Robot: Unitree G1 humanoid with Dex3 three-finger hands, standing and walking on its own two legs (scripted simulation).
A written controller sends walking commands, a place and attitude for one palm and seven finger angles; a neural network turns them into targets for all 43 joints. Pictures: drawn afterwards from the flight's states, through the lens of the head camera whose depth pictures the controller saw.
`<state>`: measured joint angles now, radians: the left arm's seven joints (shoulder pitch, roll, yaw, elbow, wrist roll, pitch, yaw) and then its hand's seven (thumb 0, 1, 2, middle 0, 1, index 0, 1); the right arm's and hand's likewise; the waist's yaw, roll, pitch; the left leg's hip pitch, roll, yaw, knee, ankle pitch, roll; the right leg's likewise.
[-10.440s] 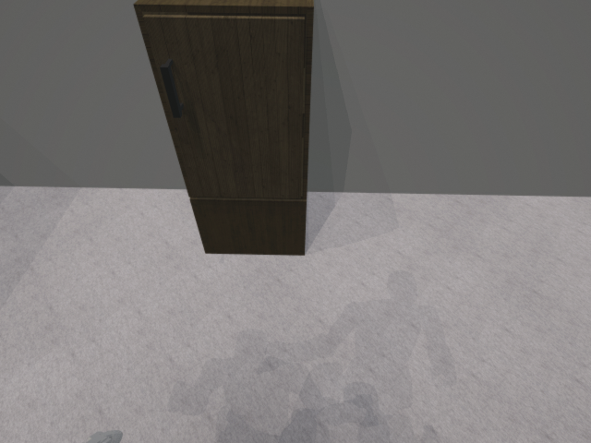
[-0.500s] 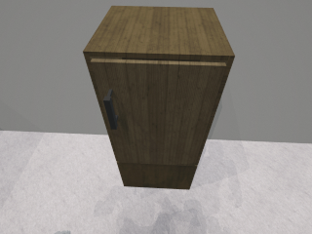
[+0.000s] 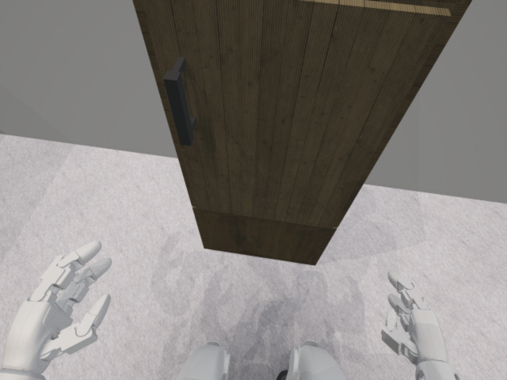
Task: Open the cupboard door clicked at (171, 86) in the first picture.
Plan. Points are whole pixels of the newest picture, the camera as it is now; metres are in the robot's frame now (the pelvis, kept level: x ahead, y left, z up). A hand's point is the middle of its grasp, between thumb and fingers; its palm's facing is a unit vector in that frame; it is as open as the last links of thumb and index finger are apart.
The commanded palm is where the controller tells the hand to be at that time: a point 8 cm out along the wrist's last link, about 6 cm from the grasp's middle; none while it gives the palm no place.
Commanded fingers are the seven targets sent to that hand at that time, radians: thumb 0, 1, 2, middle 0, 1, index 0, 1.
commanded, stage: raise the hand with hooked fingers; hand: left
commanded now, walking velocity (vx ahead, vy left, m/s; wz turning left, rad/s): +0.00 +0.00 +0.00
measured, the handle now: (183, 104) +0.52 +0.18 +0.10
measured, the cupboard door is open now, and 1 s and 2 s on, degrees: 0 0 0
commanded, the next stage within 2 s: move the hooked fingers beside the handle in 1.70 s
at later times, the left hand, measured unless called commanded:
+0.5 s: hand (63, 283) +0.22 +0.27 +0.06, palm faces -0.01 -1.00 -0.06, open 11.5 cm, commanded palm +0.20 +0.33 +0.08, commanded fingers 0.00 -0.17 0.44 -0.28 -0.99 -0.28 -0.99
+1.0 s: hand (53, 225) +0.28 +0.30 +0.10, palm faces -0.03 -1.00 -0.06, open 13.9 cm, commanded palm +0.25 +0.35 +0.11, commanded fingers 0.00 -0.50 0.30 -0.30 -1.20 -0.30 -1.20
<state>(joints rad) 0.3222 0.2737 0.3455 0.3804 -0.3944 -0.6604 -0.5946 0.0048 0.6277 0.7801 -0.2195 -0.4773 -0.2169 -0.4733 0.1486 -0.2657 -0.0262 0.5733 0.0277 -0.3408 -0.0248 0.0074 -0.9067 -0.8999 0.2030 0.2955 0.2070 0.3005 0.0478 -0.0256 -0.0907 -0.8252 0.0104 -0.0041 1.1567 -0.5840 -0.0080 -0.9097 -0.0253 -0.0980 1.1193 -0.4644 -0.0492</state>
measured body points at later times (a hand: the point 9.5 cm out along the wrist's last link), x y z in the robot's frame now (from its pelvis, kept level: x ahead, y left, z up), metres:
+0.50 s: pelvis -0.01 +0.03 +0.01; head +0.06 +0.05 +0.46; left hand +0.21 +0.33 +0.07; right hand +0.17 -0.22 -0.06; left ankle -0.01 +0.12 -0.65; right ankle +0.05 -0.09 -0.65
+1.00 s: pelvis +0.01 +0.04 +0.03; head +0.06 +0.05 +0.48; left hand +0.27 +0.35 +0.10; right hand +0.17 -0.21 -0.04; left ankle -0.01 +0.12 -0.65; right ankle +0.05 -0.09 -0.65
